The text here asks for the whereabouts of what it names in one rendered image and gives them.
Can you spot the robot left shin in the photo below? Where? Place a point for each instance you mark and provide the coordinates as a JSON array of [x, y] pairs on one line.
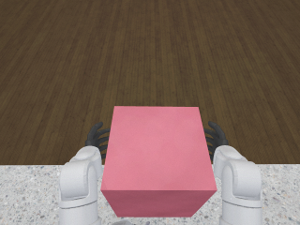
[[125, 219]]

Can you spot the robot right hand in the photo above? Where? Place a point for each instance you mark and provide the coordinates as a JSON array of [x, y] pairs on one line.
[[218, 135]]

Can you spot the carton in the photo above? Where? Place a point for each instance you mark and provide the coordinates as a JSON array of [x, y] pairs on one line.
[[157, 163]]

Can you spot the robot left hand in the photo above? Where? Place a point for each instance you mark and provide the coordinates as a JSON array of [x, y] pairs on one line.
[[93, 140]]

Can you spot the robot right forearm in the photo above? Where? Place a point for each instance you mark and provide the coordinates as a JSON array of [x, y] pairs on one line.
[[241, 188]]

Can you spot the robot left forearm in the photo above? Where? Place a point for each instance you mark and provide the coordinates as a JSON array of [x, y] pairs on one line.
[[78, 188]]

